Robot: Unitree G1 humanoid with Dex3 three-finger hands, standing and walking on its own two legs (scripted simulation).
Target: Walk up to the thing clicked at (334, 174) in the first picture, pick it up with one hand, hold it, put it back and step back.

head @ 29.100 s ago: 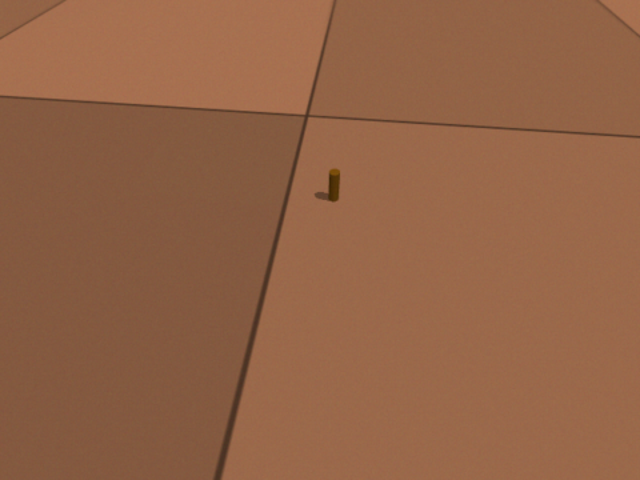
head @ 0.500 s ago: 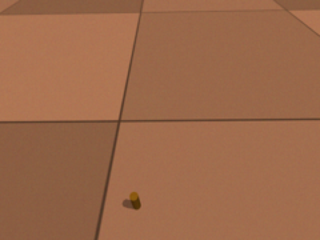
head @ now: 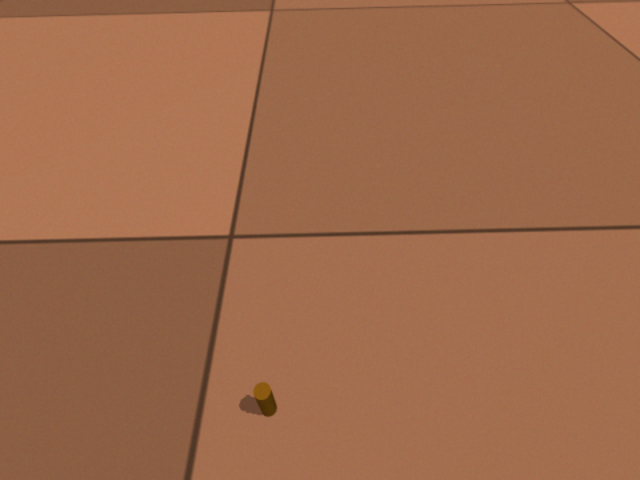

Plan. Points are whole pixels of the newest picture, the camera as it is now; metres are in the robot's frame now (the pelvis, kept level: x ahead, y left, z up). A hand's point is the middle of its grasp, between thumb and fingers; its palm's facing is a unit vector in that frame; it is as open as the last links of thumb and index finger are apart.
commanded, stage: stand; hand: left
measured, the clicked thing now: (265, 400) +0.42 +0.20 -0.70
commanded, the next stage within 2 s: step back in 0.62 s
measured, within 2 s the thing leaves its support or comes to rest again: neither
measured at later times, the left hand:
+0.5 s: hand out of the picture +0.10 +0.24 -0.15, palm faces -0.02 -0.94 -0.34, open 7.4 cm
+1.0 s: hand out of the picture +0.11 +0.31 -0.18, palm faces -0.03 -0.93 -0.37, open 7.4 cm
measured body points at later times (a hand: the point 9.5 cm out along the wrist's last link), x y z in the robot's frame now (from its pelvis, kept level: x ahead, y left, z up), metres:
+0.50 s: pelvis +0.01 +0.00 +0.00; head +0.02 -0.01 +0.45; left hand +0.10 +0.29 -0.13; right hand +0.09 -0.30 -0.14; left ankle +0.00 +0.13 -0.75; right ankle +0.01 -0.12 -0.75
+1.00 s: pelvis -0.05 +0.04 -0.02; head +0.03 +0.07 +0.42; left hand +0.11 +0.36 -0.16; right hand +0.01 -0.28 -0.13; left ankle -0.05 +0.14 -0.75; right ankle -0.02 -0.11 -0.71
